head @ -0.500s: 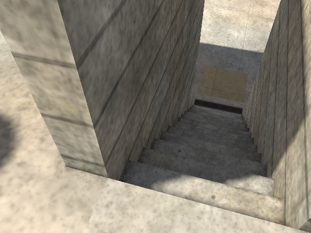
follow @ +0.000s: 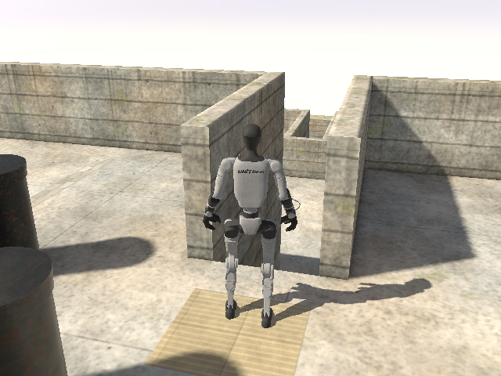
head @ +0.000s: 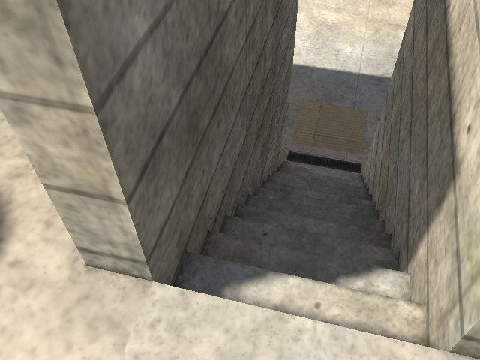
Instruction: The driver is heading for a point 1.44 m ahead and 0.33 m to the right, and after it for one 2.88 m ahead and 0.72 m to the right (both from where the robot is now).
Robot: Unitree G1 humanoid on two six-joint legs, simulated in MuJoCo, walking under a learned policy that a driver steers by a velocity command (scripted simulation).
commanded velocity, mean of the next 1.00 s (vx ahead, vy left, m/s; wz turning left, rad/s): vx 0.39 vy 0.00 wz -0.28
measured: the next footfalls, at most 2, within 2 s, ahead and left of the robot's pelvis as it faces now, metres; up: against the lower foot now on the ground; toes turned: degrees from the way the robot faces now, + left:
right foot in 0.72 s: +0.47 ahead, -0.12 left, +0.00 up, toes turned -11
left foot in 1.08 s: +0.60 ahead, +0.05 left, +0.00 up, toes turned -24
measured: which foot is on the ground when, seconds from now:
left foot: down 0.00-0.74, up 0.76-1.00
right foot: down 0.00-0.24, up 0.26-0.70, down 0.72-1.00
